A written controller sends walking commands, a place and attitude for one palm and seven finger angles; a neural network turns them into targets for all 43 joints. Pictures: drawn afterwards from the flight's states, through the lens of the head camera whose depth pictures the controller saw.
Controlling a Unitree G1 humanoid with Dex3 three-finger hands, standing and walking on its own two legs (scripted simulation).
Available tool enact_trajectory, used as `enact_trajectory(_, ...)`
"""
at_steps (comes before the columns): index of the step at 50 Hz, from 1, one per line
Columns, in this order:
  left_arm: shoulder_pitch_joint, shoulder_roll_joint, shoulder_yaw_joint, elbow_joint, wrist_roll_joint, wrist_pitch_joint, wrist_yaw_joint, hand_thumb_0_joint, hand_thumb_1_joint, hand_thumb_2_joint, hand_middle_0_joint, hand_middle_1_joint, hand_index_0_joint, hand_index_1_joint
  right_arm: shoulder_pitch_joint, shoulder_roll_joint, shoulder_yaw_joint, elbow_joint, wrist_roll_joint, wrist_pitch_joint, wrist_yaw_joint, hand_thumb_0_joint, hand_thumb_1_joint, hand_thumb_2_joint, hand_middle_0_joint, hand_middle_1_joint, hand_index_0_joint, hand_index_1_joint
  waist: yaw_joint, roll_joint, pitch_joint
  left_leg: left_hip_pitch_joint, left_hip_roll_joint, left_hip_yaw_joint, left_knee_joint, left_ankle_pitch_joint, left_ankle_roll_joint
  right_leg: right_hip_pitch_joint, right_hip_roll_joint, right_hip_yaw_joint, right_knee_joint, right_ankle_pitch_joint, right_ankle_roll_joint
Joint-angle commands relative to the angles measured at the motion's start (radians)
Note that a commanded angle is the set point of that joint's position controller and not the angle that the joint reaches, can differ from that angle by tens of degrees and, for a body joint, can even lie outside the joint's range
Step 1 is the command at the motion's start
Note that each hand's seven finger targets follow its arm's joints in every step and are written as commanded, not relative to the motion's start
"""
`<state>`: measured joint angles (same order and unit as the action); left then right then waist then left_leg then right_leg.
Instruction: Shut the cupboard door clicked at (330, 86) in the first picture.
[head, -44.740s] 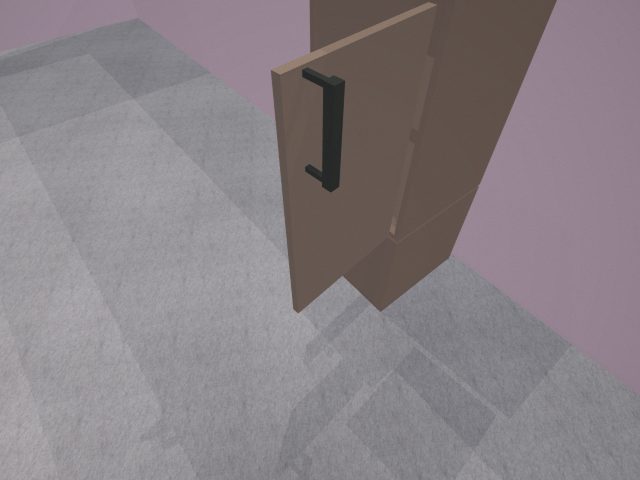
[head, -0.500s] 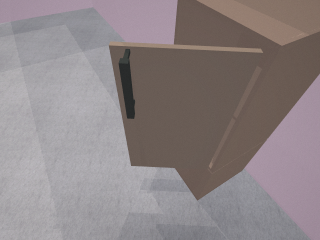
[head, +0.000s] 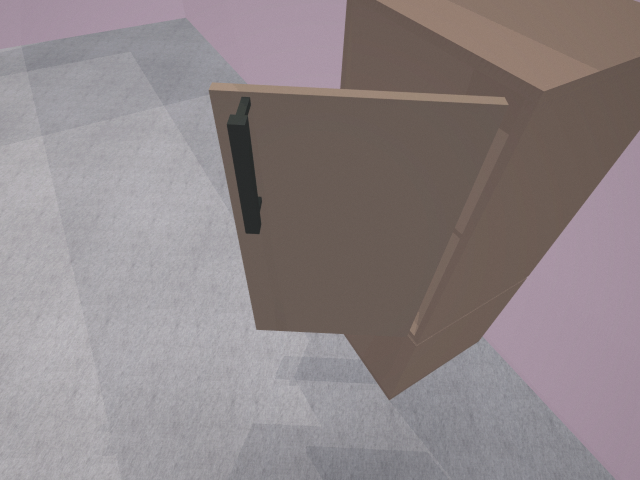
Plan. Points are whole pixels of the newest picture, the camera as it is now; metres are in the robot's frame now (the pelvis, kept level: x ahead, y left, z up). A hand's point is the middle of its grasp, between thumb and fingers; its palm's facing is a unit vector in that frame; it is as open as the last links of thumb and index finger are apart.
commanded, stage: raise the hand and make a fist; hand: left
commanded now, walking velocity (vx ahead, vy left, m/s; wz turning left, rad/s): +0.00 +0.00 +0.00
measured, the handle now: (249, 171) +0.45 +0.13 +0.15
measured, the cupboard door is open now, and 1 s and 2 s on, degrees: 57 57 57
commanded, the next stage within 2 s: none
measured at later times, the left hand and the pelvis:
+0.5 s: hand (204, 479) +0.13 +0.14 -0.03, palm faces +0.03 -1.00 +0.00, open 6.3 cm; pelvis -0.04 -0.05 -0.07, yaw +3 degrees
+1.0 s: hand (161, 424) +0.16 +0.18 +0.05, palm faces +0.07 -1.00 -0.05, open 3.9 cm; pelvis -0.03 -0.03 -0.04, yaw +4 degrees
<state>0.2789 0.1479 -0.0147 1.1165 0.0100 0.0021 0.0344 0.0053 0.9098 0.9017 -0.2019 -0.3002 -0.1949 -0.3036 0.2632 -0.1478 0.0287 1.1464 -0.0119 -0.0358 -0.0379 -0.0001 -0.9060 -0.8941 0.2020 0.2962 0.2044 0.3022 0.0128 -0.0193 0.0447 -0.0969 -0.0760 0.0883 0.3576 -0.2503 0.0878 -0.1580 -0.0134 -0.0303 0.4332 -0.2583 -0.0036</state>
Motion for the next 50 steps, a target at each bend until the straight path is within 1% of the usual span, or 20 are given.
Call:
enact_trajectory(1, 0.061, 0.096, 0.018, -0.023, 0.001, -0.018, 0.008, 0.000, 0.900, 0.900, -0.200, -0.300, -0.200, -0.300, 0.063, -0.114, -0.023, -0.018, 0.003, -0.011, -0.008, 0.000, -0.900, -0.900, 0.200, 0.300, 0.200, 0.300, -0.006, 0.009, 0.027, -0.040, 0.183, -0.166, -0.072, 0.226, -0.031, -0.010, -0.095, 0.101, -0.054, 0.149, -0.031)
enact_trajectory(4, 0.072, 0.093, 0.017, -0.023, 0.002, -0.021, 0.009, 0.000, 0.900, 0.900, -0.200, -0.300, -0.200, -0.300, 0.062, -0.109, -0.023, -0.016, 0.003, -0.011, -0.008, 0.000, -0.900, -0.900, 0.200, 0.300, 0.200, 0.300, -0.005, 0.009, 0.025, -0.040, 0.181, -0.162, -0.067, 0.224, -0.029, -0.009, -0.097, 0.105, -0.058, 0.161, -0.033)
enact_trajectory(5, 0.131, 0.099, 0.008, 0.009, 0.016, -0.048, 0.047, 0.000, 0.900, 0.900, -0.200, -0.300, -0.200, -0.300, -0.002, -0.134, -0.022, -0.083, 0.016, -0.014, 0.004, 0.000, -0.900, -0.900, 0.200, 0.300, 0.200, 0.300, 0.011, 0.014, -0.007, -0.064, 0.213, -0.140, 0.125, 0.542, -0.061, -0.030, -0.125, 0.094, -0.013, 0.459, -0.008)
enact_trajectory(6, -0.724, 0.632, 0.375, -1.659, -0.109, -0.301, 0.071, 0.000, 0.900, 0.900, -0.200, -0.300, -0.200, -0.300, 0.154, -0.362, -0.082, -0.400, 0.025, -0.204, -0.076, 0.000, -0.900, -0.900, 0.200, 0.300, 0.200, 0.300, -0.198, 0.130, -0.449, 0.274, 0.170, -0.221, 0.127, 0.750, -0.095, -0.051, 0.012, -0.015, 0.210, 0.390, 0.015)
enact_trajectory(7, -0.072, 0.223, 0.021, -1.416, -0.115, -0.241, 0.095, 0.000, 0.900, 0.900, -0.218, -0.320, -0.218, -0.320, 0.067, -0.222, 0.000, -0.365, 0.075, -0.299, -0.093, 0.000, -0.900, -0.900, 0.200, 0.300, 0.200, 0.300, -0.091, 0.423, -0.526, 0.409, 0.179, -0.207, 0.111, 0.734, -0.124, -0.211, 0.064, -0.036, 0.327, -0.035, -0.008)
enact_trajectory(8, 0.166, -0.002, -0.037, -1.338, -0.165, -0.095, 0.107, 0.000, 0.900, 0.900, -0.237, -0.340, -0.237, -0.340, -0.001, -0.179, -0.020, -0.387, 0.044, -0.327, -0.073, 0.000, -0.900, -0.900, 0.200, 0.300, 0.200, 0.300, -0.048, 0.377, -0.393, 0.206, 0.163, -0.205, 0.017, 0.692, -0.164, -0.219, 0.051, -0.043, 0.361, -0.129, -0.018)
enact_trajectory(9, 0.142, -0.027, -0.082, -1.199, -0.160, -0.056, 0.102, 0.000, 0.900, 0.900, -0.255, -0.360, -0.255, -0.360, 0.014, -0.172, -0.035, -0.356, 0.056, -0.345, -0.042, 0.000, -0.900, -0.900, 0.200, 0.300, 0.200, 0.300, -0.057, 0.181, -0.171, 0.010, 0.168, -0.189, 0.028, 0.542, -0.144, -0.277, 0.016, -0.025, 0.327, -0.118, -0.008)
enact_trajectory(10, 0.046, -0.028, -0.077, -1.240, -0.175, -0.088, 0.085, 0.000, 0.900, 0.900, -0.273, -0.380, -0.273, -0.380, 0.012, -0.215, -0.067, -0.403, 0.056, -0.353, -0.018, 0.000, -0.900, -0.900, 0.200, 0.300, 0.200, 0.300, -0.084, 0.128, -0.023, -0.096, 0.148, -0.194, 0.080, 0.386, -0.134, -0.301, 0.006, -0.037, 0.240, -0.087, -0.011)
enact_trajectory(11, 0.031, 0.020, -0.018, -1.208, -0.168, -0.139, 0.068, 0.000, 0.900, 0.900, -0.292, -0.400, -0.292, -0.400, -0.002, -0.232, -0.078, -0.448, 0.039, -0.362, -0.005, 0.000, -0.900, -0.900, 0.200, 0.300, 0.200, 0.300, -0.087, 0.037, -0.004, -0.180, 0.122, -0.203, 0.150, 0.245, -0.129, -0.307, 0.005, -0.048, 0.170, -0.042, -0.021)
enact_trajectory(12, 0.106, 0.037, 0.034, -1.126, -0.170, -0.194, 0.038, 0.000, 0.900, 0.900, -0.310, -0.420, -0.310, -0.420, -0.017, -0.238, -0.084, -0.485, 0.026, -0.360, 0.007, 0.000, -0.900, -0.900, 0.200, 0.300, 0.200, 0.300, -0.070, -0.096, 0.002, -0.290, 0.093, -0.200, 0.211, 0.118, -0.130, -0.328, 0.004, -0.057, 0.134, -0.025, -0.027)
enact_trajectory(14, 0.324, 0.033, 0.104, -0.988, -0.210, -0.332, -0.073, 0.000, 0.900, 0.900, -0.347, -0.460, -0.347, -0.460, -0.057, -0.231, -0.092, -0.561, 0.023, -0.350, 0.032, 0.000, -0.900, -0.900, 0.200, 0.300, 0.200, 0.300, -0.007, -0.200, -0.062, -0.407, 0.053, -0.161, 0.323, 0.081, -0.120, -0.367, -0.002, -0.037, 0.197, -0.031, -0.039)
enact_trajectory(16, 0.408, 0.007, 0.123, -0.938, -0.266, -0.499, -0.223, 0.000, 0.900, 0.900, -0.383, -0.500, -0.383, -0.500, -0.089, -0.222, -0.103, -0.619, 0.018, -0.331, 0.040, 0.000, -0.900, -0.900, 0.200, 0.300, 0.200, 0.300, 0.019, -0.370, -0.087, -0.610, 0.020, -0.116, 0.450, -0.057, -0.111, -0.397, -0.035, 0.066, 0.261, -0.079, -0.011)
enact_trajectory(18, 0.421, 0.150, 0.259, -0.943, -0.296, -0.600, -0.351, 0.000, 0.900, 0.900, -0.420, -0.540, -0.420, -0.540, -0.110, -0.234, -0.122, -0.695, 0.033, -0.303, 0.051, 0.000, -0.900, -0.900, 0.200, 0.300, 0.200, 0.300, 0.048, -0.228, -0.135, -0.692, 0.007, -0.085, 0.520, -0.142, -0.110, -0.354, -0.071, 0.170, 0.289, -0.145, -0.021)
enact_trajectory(22, 0.261, 0.238, 0.307, -1.218, -0.325, -0.492, -0.357, 0.000, 0.900, 0.900, -0.493, -0.620, -0.493, -0.620, -0.174, -0.228, -0.099, -0.845, 0.053, -0.253, 0.027, 0.000, -0.900, -0.900, 0.200, 0.300, 0.200, 0.300, 0.065, 0.037, -0.241, -0.658, 0.006, -0.067, 0.502, -0.156, -0.071, -0.348, -0.042, 0.192, 0.280, -0.306, -0.024)
enact_trajectory(26, 0.025, 0.245, 0.292, -1.477, -0.327, -0.527, -0.275, 0.000, 0.900, 0.900, -0.567, -0.700, -0.567, -0.700, -0.101, -0.209, -0.085, -0.838, 0.045, -0.250, -0.003, 0.000, -0.900, -0.900, 0.200, 0.300, 0.200, 0.300, -0.025, 0.073, -0.258, -0.623, 0.039, -0.109, 0.567, -0.169, -0.054, -0.407, -0.037, 0.236, 0.243, -0.327, 0.005)
enact_trajectory(30, -0.061, 0.222, 0.176, -1.498, -0.321, -0.574, -0.318, 0.000, 0.900, 0.900, -0.640, -0.780, -0.640, -0.780, -0.066, -0.222, -0.060, -0.779, 0.045, -0.281, -0.027, 0.000, -0.900, -0.900, 0.200, 0.300, 0.200, 0.300, -0.090, 0.086, -0.239, -0.577, 0.060, -0.136, 0.579, -0.146, -0.043, -0.430, -0.021, 0.204, 0.243, -0.254, 0.010)
enact_trajectory(35, 0.037, 0.279, 0.240, -1.332, -0.338, -0.387, -0.400, 0.000, 0.900, 0.900, -0.732, -0.880, -0.732, -0.880, -0.069, -0.233, -0.053, -0.771, 0.071, -0.267, -0.044, 0.000, -0.900, -0.900, 0.200, 0.300, 0.200, 0.300, -0.035, 0.032, -0.240, -0.580, 0.064, -0.138, 0.525, -0.128, -0.049, -0.303, -0.060, 0.232, 0.178, -0.221, 0.043)
enact_trajectory(40, 0.112, 0.290, 0.364, -1.404, -0.383, -0.281, -0.352, 0.000, 0.900, 0.900, -0.823, -0.980, -0.823, -0.980, -0.107, -0.195, -0.041, -0.797, 0.061, -0.256, -0.042, 0.000, -0.900, -0.900, 0.200, 0.300, 0.200, 0.300, 0.043, -0.015, -0.307, -0.535, 0.063, -0.153, 0.453, -0.028, -0.068, -0.146, -0.081, 0.214, 0.187, -0.009, 0.044)
enact_trajectory(42, 0.117, 0.273, 0.364, -1.426, -0.388, -0.293, -0.332, 0.000, 0.900, 0.900, -0.860, -1.020, -0.860, -1.020, -0.104, -0.192, -0.040, -0.790, 0.058, -0.263, -0.038, 0.000, -0.900, -0.900, 0.200, 0.300, 0.200, 0.300, 0.039, -0.061, -0.279, -0.531, 0.063, -0.154, 0.431, -0.014, -0.071, -0.140, -0.078, 0.206, 0.183, 0.044, 0.052)
enact_trajectory(50, 0.081, 0.241, 0.268, -1.519, -0.358, -0.300, -0.332, 0.000, 0.900, 0.900, -1.007, -1.180, -1.007, -1.180, -0.073, -0.217, -0.043, -0.765, 0.065, -0.313, -0.037, 0.000, -0.900, -0.900, 0.200, 0.300, 0.200, 0.300, 0.019, 0.018, -0.253, -0.381, 0.065, -0.146, 0.343, 0.034, -0.050, -0.204, -0.015, 0.085, 0.187, 0.014, 0.006)
